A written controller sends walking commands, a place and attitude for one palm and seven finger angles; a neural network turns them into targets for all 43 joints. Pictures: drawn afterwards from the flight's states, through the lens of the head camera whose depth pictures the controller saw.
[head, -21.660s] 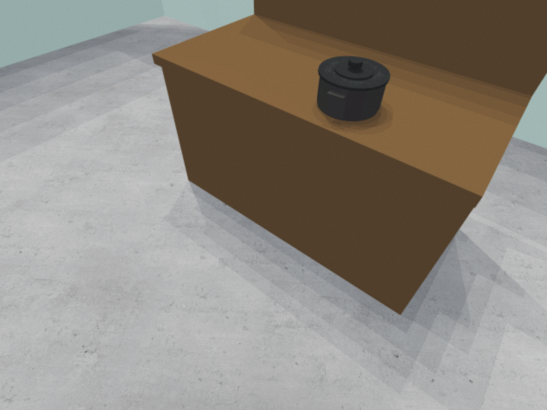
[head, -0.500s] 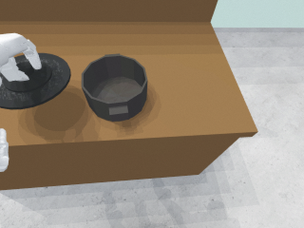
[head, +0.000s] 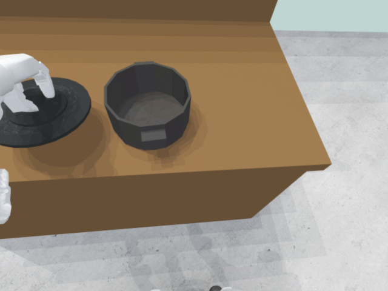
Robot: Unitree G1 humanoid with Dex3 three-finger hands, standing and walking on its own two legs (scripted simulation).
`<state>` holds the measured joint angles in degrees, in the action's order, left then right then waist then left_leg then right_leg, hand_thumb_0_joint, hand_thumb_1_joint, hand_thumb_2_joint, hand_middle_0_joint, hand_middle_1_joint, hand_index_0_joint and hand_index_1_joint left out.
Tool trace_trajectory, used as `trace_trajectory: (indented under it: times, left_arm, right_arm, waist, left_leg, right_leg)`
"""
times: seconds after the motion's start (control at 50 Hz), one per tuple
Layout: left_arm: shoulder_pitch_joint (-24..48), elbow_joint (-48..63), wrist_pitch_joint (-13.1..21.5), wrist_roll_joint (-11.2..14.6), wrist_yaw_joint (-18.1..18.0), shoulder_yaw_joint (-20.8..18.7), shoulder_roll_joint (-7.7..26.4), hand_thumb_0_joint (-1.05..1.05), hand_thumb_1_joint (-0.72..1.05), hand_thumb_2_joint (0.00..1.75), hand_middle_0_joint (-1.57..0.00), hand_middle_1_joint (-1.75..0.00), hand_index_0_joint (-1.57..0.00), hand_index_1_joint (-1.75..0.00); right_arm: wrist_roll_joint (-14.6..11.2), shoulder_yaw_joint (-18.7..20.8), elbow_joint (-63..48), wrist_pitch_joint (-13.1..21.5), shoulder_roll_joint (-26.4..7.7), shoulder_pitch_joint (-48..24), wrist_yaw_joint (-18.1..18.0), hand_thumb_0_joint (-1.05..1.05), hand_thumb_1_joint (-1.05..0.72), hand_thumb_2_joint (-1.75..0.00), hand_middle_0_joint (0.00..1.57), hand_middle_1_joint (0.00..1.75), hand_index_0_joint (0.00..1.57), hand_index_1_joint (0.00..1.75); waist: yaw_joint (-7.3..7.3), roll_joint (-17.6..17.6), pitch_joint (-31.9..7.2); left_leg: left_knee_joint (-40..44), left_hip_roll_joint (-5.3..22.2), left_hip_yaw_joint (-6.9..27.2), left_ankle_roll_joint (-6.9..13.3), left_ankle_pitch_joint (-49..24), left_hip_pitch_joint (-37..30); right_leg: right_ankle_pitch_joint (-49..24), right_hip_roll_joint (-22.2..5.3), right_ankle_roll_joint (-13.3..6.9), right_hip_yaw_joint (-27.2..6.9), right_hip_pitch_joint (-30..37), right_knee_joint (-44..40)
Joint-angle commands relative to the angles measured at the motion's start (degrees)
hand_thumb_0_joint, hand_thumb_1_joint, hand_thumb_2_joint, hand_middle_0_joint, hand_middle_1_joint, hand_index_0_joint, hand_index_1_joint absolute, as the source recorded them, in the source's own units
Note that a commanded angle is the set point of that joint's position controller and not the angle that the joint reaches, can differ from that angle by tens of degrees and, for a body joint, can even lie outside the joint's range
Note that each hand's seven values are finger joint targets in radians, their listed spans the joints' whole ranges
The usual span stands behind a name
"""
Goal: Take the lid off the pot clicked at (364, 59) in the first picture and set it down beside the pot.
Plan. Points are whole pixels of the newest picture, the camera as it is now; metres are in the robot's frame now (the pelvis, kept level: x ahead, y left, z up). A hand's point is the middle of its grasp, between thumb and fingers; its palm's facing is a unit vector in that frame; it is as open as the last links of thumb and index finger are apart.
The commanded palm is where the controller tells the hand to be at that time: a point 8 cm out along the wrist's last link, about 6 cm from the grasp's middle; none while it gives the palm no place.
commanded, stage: lower the lid onto the table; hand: left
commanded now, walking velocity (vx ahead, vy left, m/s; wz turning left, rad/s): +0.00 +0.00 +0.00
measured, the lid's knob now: (32, 97) +0.50 +0.31 +0.06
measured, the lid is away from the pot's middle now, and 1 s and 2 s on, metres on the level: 0.24 0.23 0.24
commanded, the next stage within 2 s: open the fingers wide in 1.36 s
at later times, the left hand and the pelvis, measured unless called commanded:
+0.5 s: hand (32, 99) +0.50 +0.31 +0.07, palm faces -0.49 -0.13 -0.86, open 6.8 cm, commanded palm +0.54 +0.30 +0.13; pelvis +0.01 +0.01 -0.01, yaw -1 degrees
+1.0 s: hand (42, 109) +0.50 +0.31 +0.03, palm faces -0.51 -0.12 -0.86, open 6.8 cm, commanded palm +0.55 +0.30 +0.09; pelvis +0.00 +0.00 -0.02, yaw -1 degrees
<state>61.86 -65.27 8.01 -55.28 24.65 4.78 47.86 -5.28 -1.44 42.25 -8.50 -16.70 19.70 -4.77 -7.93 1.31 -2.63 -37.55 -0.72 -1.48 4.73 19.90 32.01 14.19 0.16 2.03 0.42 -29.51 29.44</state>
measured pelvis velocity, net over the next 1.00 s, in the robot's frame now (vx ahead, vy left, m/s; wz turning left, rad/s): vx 0.00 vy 0.00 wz -0.02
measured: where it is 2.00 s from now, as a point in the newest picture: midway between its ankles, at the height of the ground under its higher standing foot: outside the picture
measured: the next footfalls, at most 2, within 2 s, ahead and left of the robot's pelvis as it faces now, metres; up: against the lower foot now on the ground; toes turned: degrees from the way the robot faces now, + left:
none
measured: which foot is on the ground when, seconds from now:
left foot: down 0.00-1.00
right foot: down 0.00-1.00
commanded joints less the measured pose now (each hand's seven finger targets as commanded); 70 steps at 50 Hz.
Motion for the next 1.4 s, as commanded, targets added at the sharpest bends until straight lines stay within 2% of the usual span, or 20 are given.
trace_trajectory:
  times: [0.0,0.1,0.2,0.28,0.36,0.44,0.46,0.54,0.62,0.7,0.78,0.9,0.96,1.08,1.14,1.2,1.26,1.3,1.36,1.38]
  left_arm:
    - [33.4,15.13,0.5,-0.09,-3.86,-6.31,20.15,0.0,0.88,0.76,-0.83,-1.07,-0.82,-1.04]
    - [29.57,8.25,0.03,-0.81,-4.5,-6.38,19.57,0.0,0.88,0.76,-0.83,-1.07,-0.82,-1.04]
    - [33.01,11.32,-0.02,-2.1,-4.92,-6.12,19.07,0.0,0.88,0.76,-0.83,-1.07,-0.82,-1.04]
    - [30.2,7.26,-0.02,-1.55,-4.46,-6.55,19.78,0.0,0.88,0.76,-0.83,-1.07,-0.82,-1.04]
    - [33.85,13.4,0.82,-2.93,-5.03,-7.19,19.77,0.0,0.88,0.76,-0.83,-1.07,-0.82,-1.04]
    - [30.62,8.57,0.46,-1.83,-5.14,-7.82,19.51,0.0,0.88,0.76,-0.83,-1.07,-0.82,-1.04]
    - [31.41,8.08,0.13,-1.95,-5.09,-4.71,15.69,0.0,0.88,0.76,-0.83,-1.07,-0.82,-1.04]
    - [30.91,8.31,0.55,-3.02,-5.82,-7.29,19.12,0.0,0.88,0.76,-0.83,-1.07,-0.82,-1.04]
    - [32.28,9.04,0.56,-2.95,-6.07,-5.24,16.26,0.0,0.88,0.76,-0.83,-1.07,-0.82,-1.04]
    - [30.23,5.68,0.35,-3.02,-6.41,-6.48,18.66,0.0,0.88,0.76,-0.83,-1.07,-0.82,-1.04]
    - [31.87,9.47,0.98,-3.9,-7.07,-7.56,20.12,0.0,0.88,0.76,-0.83,-1.07,-0.82,-1.04]
    - [29.85,6.82,0.8,-3.76,-6.97,-7.99,21.45,0.0,0.88,0.76,-0.83,-1.07,-0.82,-1.04]
    - [30.93,9.72,1.28,-4.08,-6.9,-8.38,21.4,0.0,0.88,0.76,-0.83,-1.07,-0.82,-1.04]
    - [28.37,5.79,1.4,-3.16,-6.12,-6.28,19.29,0.0,0.88,0.76,-0.83,-1.07,-0.82,-1.04]
    - [28.8,10.12,2.76,-3.74,-6.71,-9.63,23.54,0.0,0.88,0.76,-0.83,-1.07,-0.82,-1.04]
    - [26.62,5.77,2.4,-3.28,-6.46,-8.09,21.55,0.0,0.88,0.76,-0.83,-1.07,-0.82,-1.04]
    - [26.18,5.43,2.49,-3.84,-6.63,-8.25,22.56,0.0,0.88,0.76,-0.83,-1.07,-0.82,-1.04]
    - [25.07,3.55,2.4,-4.22,-6.7,-7.73,22.54,0.0,0.88,0.76,-0.83,-1.07,-0.82,-1.04]
    - [26.59,5.08,2.65,-4.7,-6.75,-7.7,22.85,0.0,0.88,0.76,-0.83,-1.07,-0.82,-1.04]
    - [25.03,2.08,2.38,-4.5,-6.51,-5.92,20.1,0.0,0.88,0.76,-0.83,-1.07,-0.82,-1.04]
  right_arm:
    - [0.21,3.57,-2.17,0.93,-11.38,8.71,-1.29,0.0,-0.9,-0.9,0.2,0.3,0.2,0.3]
    - [0.33,3.34,-1.9,1.23,-11.45,9.76,-1.09,0.0,-0.9,-0.9,0.2,0.3,0.2,0.3]
    - [0.86,3.96,-1.72,0.78,-11.42,10.8,-0.84,0.0,-0.9,-0.9,0.2,0.3,0.2,0.3]
    - [0.83,3.72,-1.52,0.25,-11.72,11.42,-0.86,0.0,-0.9,-0.9,0.2,0.3,0.2,0.3]
    - [1.62,4.56,-1.32,-0.04,-11.26,12.37,-0.67,0.0,-0.9,-0.9,0.2,0.3,0.2,0.3]
    - [1.61,4.16,-1.04,-0.34,-11.45,12.22,-0.58,0.0,-0.9,-0.9,0.2,0.3,0.2,0.3]
    - [1.45,4.23,-0.85,-0.43,-11.22,12.15,-0.51,0.0,-0.9,-0.9,0.2,0.3,0.2,0.3]
    - [1.78,4.12,-0.77,-0.73,-11.43,12.75,-0.35,0.0,-0.9,-0.9,0.2,0.3,0.2,0.3]
    - [1.83,4.08,-0.73,-0.7,-11.11,12.72,-0.46,0.0,-0.9,-0.9,0.2,0.3,0.2,0.3]
    - [1.6,3.54,-1.15,-0.78,-11.18,12.74,-0.82,0.0,-0.9,-0.9,0.2,0.3,0.2,0.3]
    - [1.94,3.68,-1.31,-0.8,-11.0,13.0,-0.97,0.0,-0.9,-0.9,0.2,0.3,0.2,0.3]
    - [1.76,3.06,-1.55,-1.38,-11.27,12.67,-0.98,0.0,-0.9,-0.9,0.2,0.3,0.2,0.3]
    - [2.13,3.37,-1.4,-1.78,-11.22,12.97,-0.91,0.0,-0.9,-0.9,0.2,0.3,0.2,0.3]
    - [1.56,2.86,-1.33,-2.33,-11.22,12.59,-1.03,0.0,-0.9,-0.9,0.2,0.3,0.2,0.3]
    - [1.89,3.02,-1.46,-2.47,-11.26,13.18,-1.15,0.0,-0.9,-0.9,0.2,0.3,0.2,0.3]
    - [1.87,2.6,-1.46,-2.71,-11.26,12.46,-1.09,0.0,-0.9,-0.9,0.2,0.3,0.2,0.3]
    - [1.68,2.31,-1.92,-2.92,-11.3,12.28,-1.05,0.0,-0.9,-0.9,0.2,0.3,0.2,0.3]
    - [1.39,1.99,-2.47,-3.02,-11.33,12.09,-1.14,0.0,-0.9,-0.9,0.2,0.3,0.2,0.3]
    - [1.55,2.04,-2.61,-3.3,-11.38,12.39,-1.04,0.0,-0.9,-0.9,0.2,0.3,0.2,0.3]
    - [1.31,1.92,-2.75,-3.01,-11.04,12.03,-1.02,0.0,-0.9,-0.9,0.2,0.3,0.2,0.3]
  waist:
    - [-0.79,10.98,-28.66]
    - [-1.01,7.99,-25.36]
    - [-1.12,12.57,-28.72]
    - [-1.75,7.32,-26.56]
    - [-1.26,16.68,-32.88]
    - [-1.61,10.29,-29.4]
    - [-2.33,11.15,-28.03]
    - [-1.97,10.8,-29.74]
    - [-2.33,13.97,-29.41]
    - [-3.1,9.19,-28.05]
    - [-2.59,14.7,-32.05]
    - [-3.02,11.54,-29.17]
    - [-2.66,15.01,-32.04]
    - [-3.9,10.74,-28.61]
    - [-2.81,14.16,-33.24]
    - [-3.68,9.93,-28.57]
    - [-3.35,11.76,-28.67]
    - [-3.84,9.04,-27.56]
    - [-3.66,13.25,-29.64]
    - [-4.43,10.85,-27.82]
  left_leg:
    - [1.55,1.66,3.43,-1.2,-34.49,-25.98]
    - [1.23,1.59,3.35,-1.29,-32.91,-22.68]
    - [-0.08,2.12,4.29,-2.46,-39.87,-26.86]
    - [-0.79,1.8,3.48,-1.45,-35.84,-21.97]
    - [-2.51,2.59,5.37,-3.66,-48.76,-31.15]
    - [-2.35,2.25,4.57,-2.54,-42.58,-25.19]
    - [-2.06,2.28,4.47,-2.64,-41.52,-24.95]
    - [-3.39,2.2,4.52,-2.63,-43.43,-24.6]
    - [-3.83,2.55,4.65,-2.98,-44.35,-25.47]
    - [-4.33,2.04,3.65,-1.68,-36.72,-20.18]
    - [-5.54,2.39,4.26,-2.59,-43.56,-24.25]
    - [-6.29,1.96,3.39,-1.41,-36.73,-18.39]
    - [-7.13,2.36,4.37,-2.36,-42.39,-22.02]
    - [-7.75,1.83,2.78,-0.83,-34.11,-15.52]
    - [-8.54,2.26,3.79,-1.79,-40.16,-19.47]
    - [-8.82,1.8,2.75,-0.71,-33.59,-13.07]
    - [-9.39,1.54,2.6,-0.75,-32.93,-12.22]
    - [-9.7,1.29,2.43,-0.52,-29.47,-9.26]
    - [-10.27,1.59,3.22,-1.19,-31.5,-11.86]
    - [-10.69,1.55,2.88,-0.86,-29.49,-10.05]
  right_leg:
    - [-16.12,3.43,-3.85,3.03,1.71,-0.36]
    - [-14.61,3.59,-3.74,3.27,-0.17,-0.05]
    - [-15.43,3.92,-3.93,3.41,-2.58,0.59]
    - [-15.07,3.96,-3.46,3.42,-2.43,1.08]
    - [-15.81,4.55,-3.94,3.58,-5.81,2.01]
    - [-15.25,4.32,-3.53,3.59,-4.95,1.85]
    - [-14.4,4.39,-3.66,3.83,-6.63,1.76]
    - [-15.6,4.72,-3.7,3.59,-5.89,2.79]
    - [-14.6,4.59,-3.92,4.05,-8.54,3.33]
    - [-13.66,4.49,-3.49,3.73,-6.93,3.88]
    - [-15.23,4.64,-3.75,3.79,-8.11,4.96]
    - [-13.88,4.56,-3.65,3.79,-7.96,5.63]
    - [-14.07,4.79,-3.82,4.1,-9.58,6.28]
    - [-12.24,4.97,-3.54,3.82,-10.14,7.05]
    - [-13.22,5.13,-3.75,4.01,-9.75,7.93]
    - [-12.32,4.98,-3.56,3.98,-10.07,8.03]
    - [-11.5,5.05,-3.73,3.89,-10.94,8.79]
    - [-10.42,5.09,-3.66,3.88,-10.92,9.37]
    - [-8.91,5.18,-3.91,4.08,-13.4,10.1]
    - [-8.25,5.32,-3.73,4.27,-14.41,10.42]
